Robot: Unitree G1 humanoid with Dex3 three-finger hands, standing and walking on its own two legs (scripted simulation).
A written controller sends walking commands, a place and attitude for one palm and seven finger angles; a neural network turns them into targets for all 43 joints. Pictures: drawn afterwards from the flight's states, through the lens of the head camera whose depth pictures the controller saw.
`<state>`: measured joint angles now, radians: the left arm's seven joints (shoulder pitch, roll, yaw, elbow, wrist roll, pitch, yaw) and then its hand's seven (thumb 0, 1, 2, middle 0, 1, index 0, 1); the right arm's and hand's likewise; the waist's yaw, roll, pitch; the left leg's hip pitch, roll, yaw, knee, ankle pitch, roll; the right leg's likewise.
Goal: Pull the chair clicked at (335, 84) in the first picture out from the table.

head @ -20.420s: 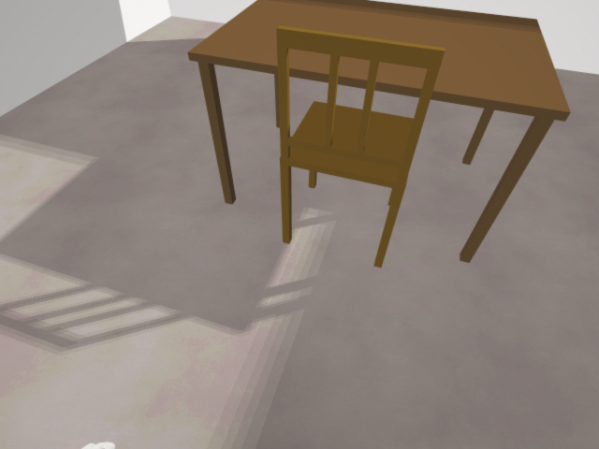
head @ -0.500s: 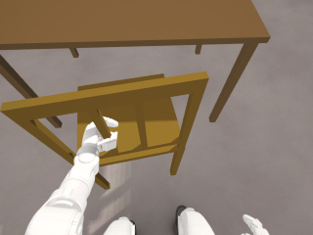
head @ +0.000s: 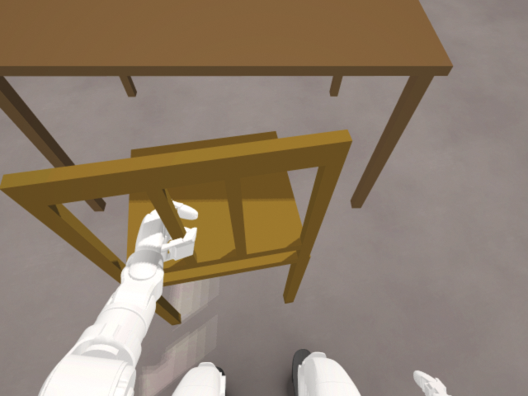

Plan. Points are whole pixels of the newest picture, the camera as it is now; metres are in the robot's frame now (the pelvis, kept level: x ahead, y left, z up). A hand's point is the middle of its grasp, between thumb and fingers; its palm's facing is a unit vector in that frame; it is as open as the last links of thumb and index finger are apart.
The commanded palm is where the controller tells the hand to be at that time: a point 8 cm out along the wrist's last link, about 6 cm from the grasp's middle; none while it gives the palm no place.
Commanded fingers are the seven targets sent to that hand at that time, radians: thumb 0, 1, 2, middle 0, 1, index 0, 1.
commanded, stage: step backward, pulling the chair out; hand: left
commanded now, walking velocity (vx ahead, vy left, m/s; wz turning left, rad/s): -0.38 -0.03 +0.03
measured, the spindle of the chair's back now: (176, 230) +0.38 +0.16 -0.06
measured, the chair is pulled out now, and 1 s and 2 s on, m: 0.29 0.41 0.59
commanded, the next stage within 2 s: stop walking, hand still on the chair in 1.46 s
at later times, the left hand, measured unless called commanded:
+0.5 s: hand (183, 255) +0.33 +0.15 -0.06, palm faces +0.05 -0.97 -0.22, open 5.7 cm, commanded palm +0.31 +0.20 -0.05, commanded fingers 0.00 0.90 0.90 -0.50 -1.45 -0.50 -1.45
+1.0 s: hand (172, 316) +0.23 +0.15 -0.06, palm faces +0.00 -0.98 -0.22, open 5.6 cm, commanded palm +0.22 +0.20 -0.05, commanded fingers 0.00 0.90 0.90 -0.50 -1.45 -0.50 -1.45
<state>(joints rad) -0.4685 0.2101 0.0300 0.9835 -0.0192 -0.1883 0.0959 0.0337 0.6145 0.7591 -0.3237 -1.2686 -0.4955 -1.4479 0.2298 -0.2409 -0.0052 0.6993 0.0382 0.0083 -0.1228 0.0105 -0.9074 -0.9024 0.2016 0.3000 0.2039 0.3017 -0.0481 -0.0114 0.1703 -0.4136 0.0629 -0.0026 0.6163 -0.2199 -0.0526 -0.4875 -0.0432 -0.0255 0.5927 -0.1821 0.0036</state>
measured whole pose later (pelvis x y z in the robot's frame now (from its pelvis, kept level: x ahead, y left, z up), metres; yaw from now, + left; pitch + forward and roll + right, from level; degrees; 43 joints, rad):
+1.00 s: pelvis -0.13 +0.01 +0.00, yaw +1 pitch -1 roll -1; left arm -0.49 0.21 0.03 0.99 -0.02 -0.16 0.10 0.04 0.62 0.74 -0.30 -1.27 -0.50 -1.45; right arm 0.17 -0.25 0.01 0.72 0.04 0.03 -0.14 0.01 -0.91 -0.90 0.20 0.30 0.21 0.30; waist -0.06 0.00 0.21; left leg -0.42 0.04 0.00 0.58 -0.13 -0.01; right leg -0.39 -0.04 -0.02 0.58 -0.20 0.03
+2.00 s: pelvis -0.21 -0.03 +0.02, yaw -2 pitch -3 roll +0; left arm -0.10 0.18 0.08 0.76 -0.05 -0.10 0.09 0.09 0.64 0.76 -0.29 -1.22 -0.49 -1.45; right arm 0.22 -0.21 0.03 0.75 0.04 -0.04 -0.12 0.01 -0.91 -0.90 0.20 0.30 0.21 0.30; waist -0.01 0.02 0.10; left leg -0.21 0.04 -0.04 0.48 -0.22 -0.05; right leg -0.23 -0.01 -0.01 0.47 -0.19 0.01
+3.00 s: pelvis -0.18 -0.01 -0.01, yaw +0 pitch +7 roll -1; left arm 0.23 0.22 0.05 0.21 -0.09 0.13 0.06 0.01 -0.37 0.28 -0.36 -1.10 -0.38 -1.12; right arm 0.23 -0.28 0.00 0.59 0.03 -0.14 -0.07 0.02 -0.91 -0.90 0.20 0.30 0.20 0.30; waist -0.04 0.04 -0.08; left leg -0.53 0.01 -0.06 0.80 -0.40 -0.03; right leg -0.53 -0.04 -0.02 0.77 -0.37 0.03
